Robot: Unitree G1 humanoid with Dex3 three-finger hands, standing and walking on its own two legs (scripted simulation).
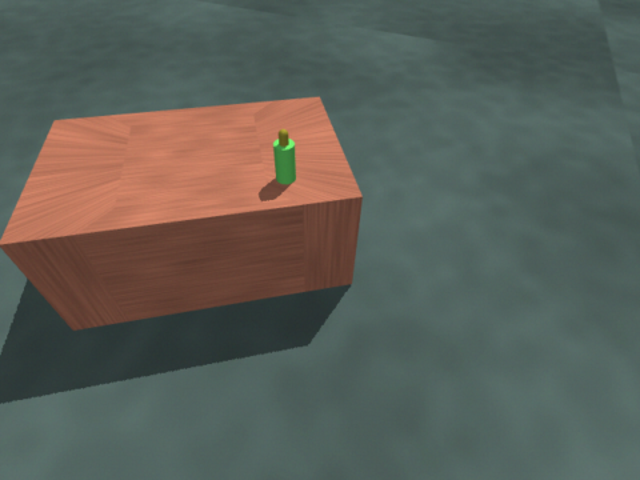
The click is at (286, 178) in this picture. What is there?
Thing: necked bottle
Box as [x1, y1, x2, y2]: [273, 129, 295, 183]
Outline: 281,129 279,131 279,138 273,143 276,179 281,183 290,183 295,179 294,143 291,139 287,137 287,131
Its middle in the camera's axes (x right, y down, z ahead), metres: -0.12 -0.26 +1.21
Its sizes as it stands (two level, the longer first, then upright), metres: 0.063 0.063 0.177
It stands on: a support 0.45 m high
